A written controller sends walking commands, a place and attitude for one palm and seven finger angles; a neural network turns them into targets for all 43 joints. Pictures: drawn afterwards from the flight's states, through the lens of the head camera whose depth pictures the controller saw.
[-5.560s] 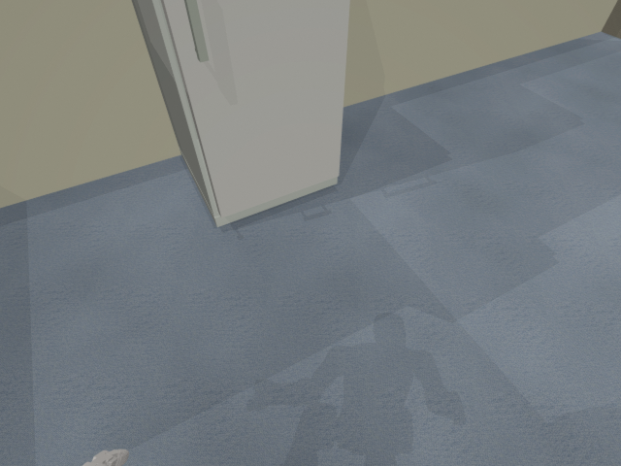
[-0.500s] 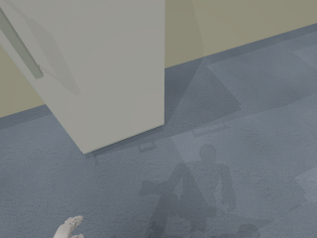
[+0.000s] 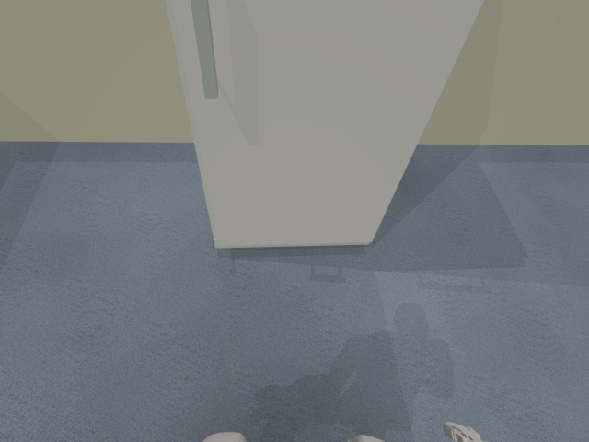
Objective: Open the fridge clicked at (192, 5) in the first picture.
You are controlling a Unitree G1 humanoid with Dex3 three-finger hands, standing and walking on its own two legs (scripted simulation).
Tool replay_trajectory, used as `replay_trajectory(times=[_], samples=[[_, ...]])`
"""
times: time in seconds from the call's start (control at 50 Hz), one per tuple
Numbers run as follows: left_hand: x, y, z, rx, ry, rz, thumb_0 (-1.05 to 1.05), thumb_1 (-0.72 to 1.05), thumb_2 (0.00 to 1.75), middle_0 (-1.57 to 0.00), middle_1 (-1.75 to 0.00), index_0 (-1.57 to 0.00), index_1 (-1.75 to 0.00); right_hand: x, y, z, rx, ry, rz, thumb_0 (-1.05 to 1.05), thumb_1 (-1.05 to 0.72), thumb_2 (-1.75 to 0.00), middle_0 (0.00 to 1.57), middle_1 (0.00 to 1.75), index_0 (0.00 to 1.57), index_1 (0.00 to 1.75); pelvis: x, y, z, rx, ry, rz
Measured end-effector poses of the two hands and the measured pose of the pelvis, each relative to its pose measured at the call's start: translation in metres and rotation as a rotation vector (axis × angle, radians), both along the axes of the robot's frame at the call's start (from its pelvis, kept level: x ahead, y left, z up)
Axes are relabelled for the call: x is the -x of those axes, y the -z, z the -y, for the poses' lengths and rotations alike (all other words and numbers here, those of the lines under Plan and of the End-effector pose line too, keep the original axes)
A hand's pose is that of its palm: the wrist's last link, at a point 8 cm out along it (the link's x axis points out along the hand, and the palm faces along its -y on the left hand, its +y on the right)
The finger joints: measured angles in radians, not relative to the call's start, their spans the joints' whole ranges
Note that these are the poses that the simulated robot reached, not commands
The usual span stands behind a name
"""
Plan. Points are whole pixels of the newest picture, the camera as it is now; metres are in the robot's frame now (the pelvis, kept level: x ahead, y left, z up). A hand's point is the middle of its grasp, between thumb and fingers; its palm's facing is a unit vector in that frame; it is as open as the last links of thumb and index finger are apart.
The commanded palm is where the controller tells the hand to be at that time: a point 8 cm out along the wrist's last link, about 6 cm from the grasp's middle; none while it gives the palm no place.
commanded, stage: turn to face it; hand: left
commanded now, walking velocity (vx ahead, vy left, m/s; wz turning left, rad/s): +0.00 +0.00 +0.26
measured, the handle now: (203, 15) +0.75 +0.24 +0.16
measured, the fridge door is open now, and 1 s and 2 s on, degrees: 0 0 0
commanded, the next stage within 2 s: take the last steps up to it in 0.12 s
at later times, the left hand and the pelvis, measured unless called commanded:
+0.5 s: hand out of the picture +0.03 +0.15 -0.14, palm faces +0.14 -0.96 -0.23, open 7.3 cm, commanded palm none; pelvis +0.02 -0.03 +0.01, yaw +5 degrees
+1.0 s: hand out of the picture +0.08 +0.20 -0.17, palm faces +0.18 -0.97 -0.15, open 7.4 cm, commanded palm none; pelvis +0.16 +0.04 +0.01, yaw +6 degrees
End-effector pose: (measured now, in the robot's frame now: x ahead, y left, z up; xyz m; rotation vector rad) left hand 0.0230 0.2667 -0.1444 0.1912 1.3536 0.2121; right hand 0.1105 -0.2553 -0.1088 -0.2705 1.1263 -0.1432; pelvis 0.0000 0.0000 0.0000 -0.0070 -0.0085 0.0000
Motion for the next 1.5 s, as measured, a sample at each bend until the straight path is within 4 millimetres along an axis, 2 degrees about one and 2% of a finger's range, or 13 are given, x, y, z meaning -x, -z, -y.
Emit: replay_trajectory(times=[0.22, 0.4, 0.52, 0.68, 0.78, 0.86, 0.94, 1.08, 1.18, 1.26, 1.34, 1.4, 1.5], samples=[[-0.004, -0.022, -0.003, 0.008, -0.04, 0.056, 0.01, 0.91, 0.9, -0.2, -0.3, -0.2, -0.3, 0.015, -0.003, -0.028, -0.045, -0.021, -0.049, 0.01, -0.9, -0.89, 0.2, 0.3, 0.2, 0.3, 0.002, -0.017, -0.007, 0.009, -0.056, -0.001], [-0.021, -0.028, 0.04, 0.001, -0.009, 0.142, 0.0, 0.91, 0.9, -0.2, -0.3, -0.2, -0.3, 0.053, 0.03, -0.008, -0.116, 0.024, -0.135, 0.01, -0.9, -0.89, 0.2, 0.3, 0.2, 0.3, -0.004, -0.008, 0.019, -0.029, -0.083, 0.001], [0.011, -0.035, 0.07, 0.02, -0.085, 0.089, 0.0, 0.92, 0.89, -0.2, -0.3, -0.2, -0.3, 0.058, 0.029, 0.006, -0.137, 0.022, -0.218, 0.01, -0.91, -0.89, 0.2, 0.3, 0.2, 0.3, -0.024, -0.017, 0.029, -0.034, -0.097, 0.011], [0.061, -0.032, 0.095, 0.09, -0.194, -0.122, 0.0, 0.91, 0.89, -0.2, -0.3, -0.2, -0.3, 0.014, 0.023, 0.001, -0.114, -0.011, -0.244, 0.01, -0.91, -0.89, 0.19, 0.3, 0.2, 0.3, -0.061, -0.02, 0.02, -0.026, -0.137, 0.001], [0.074, -0.027, 0.096, 0.143, -0.261, -0.243, 0.0, 0.91, 0.89, -0.2, -0.3, -0.2, -0.3, -0.049, 0.024, -0.03, -0.108, -0.078, -0.211, 0.01, -0.91, -0.89, 0.19, 0.3, 0.2, 0.3, -0.091, -0.013, -0.001, -0.016, -0.149, -0.011], [0.067, -0.011, 0.08, 0.179, -0.286, -0.322, 0.0, 0.91, 0.89, -0.21, -0.3, -0.2, -0.3, -0.11, 0.031, -0.064, -0.093, -0.119, -0.105, 0.01, -0.91, -0.89, 0.19, 0.3, 0.2, 0.3, -0.12, 0.004, -0.025, -0.005, -0.141, -0.01], [0.019, -0.005, 0.048, 0.165, -0.234, -0.296, 0.01, 0.91, 0.89, -0.2, -0.3, -0.2, -0.3, -0.137, 0.024, -0.085, -0.104, -0.08, -0.028, 0.01, -0.91, -0.89, 0.2, 0.3, 0.2, 0.3, -0.142, 0.001, -0.038, -0.017, -0.11, 0.008], [-0.135, -0.015, -0.005, 0.075, -0.133, 0.003, 0.01, 0.91, 0.9, -0.2, -0.3, -0.2, -0.3, -0.148, 0.012, -0.076, -0.078, -0.022, -0.06, -0.01, -0.95, -0.89, 0.2, 0.3, 0.2, 0.3, -0.185, -0.015, -0.045, -0.028, -0.102, 0.0], [-0.234, -0.029, -0.013, 0.03, -0.062, 0.158, 0.0, 0.92, 0.9, -0.2, -0.3, -0.19, -0.3, -0.142, 0.023, -0.068, -0.105, 0.018, -0.168, 0.0, -0.93, -0.89, 0.2, 0.3, 0.2, 0.3, -0.22, -0.014, -0.038, -0.041, -0.101, -0.001], [-0.295, -0.029, -0.004, 0.0, -0.004, 0.216, 0.0, 0.92, 0.9, -0.2, -0.3, -0.19, -0.3, -0.143, 0.041, -0.058, -0.137, 0.062, -0.25, 0.0, -0.92, -0.89, 0.2, 0.3, 0.2, 0.3, -0.254, -0.003, -0.024, -0.048, -0.093, 0.005], [-0.321, -0.029, 0.013, -0.001, 0.008, 0.221, 0.0, 0.91, 0.9, -0.2, -0.3, -0.19, -0.3, -0.157, 0.048, -0.049, -0.142, 0.076, -0.31, 0.01, -0.91, -0.89, 0.2, 0.3, 0.2, 0.3, -0.277, -0.002, -0.015, -0.026, -0.097, 0.01], [-0.324, -0.03, 0.024, 0.01, -0.004, 0.178, 0.0, 0.91, 0.9, -0.2, -0.3, -0.2, -0.3, -0.177, 0.042, -0.047, -0.133, 0.076, -0.306, 0.01, -0.91, -0.89, 0.2, 0.3, 0.2, 0.3, -0.287, -0.008, -0.014, -0.03, -0.097, 0.009], [-0.321, -0.032, 0.014, -0.008, -0.048, 0.146, -0.01, 0.94, 0.89, -0.21, -0.3, -0.2, -0.3, -0.216, 0.036, -0.049, -0.12, 0.042, -0.267, 0.01, -0.91, -0.89, 0.2, 0.3, 0.2, 0.3, -0.292, -0.012, -0.018, -0.035, -0.103, 0.008]])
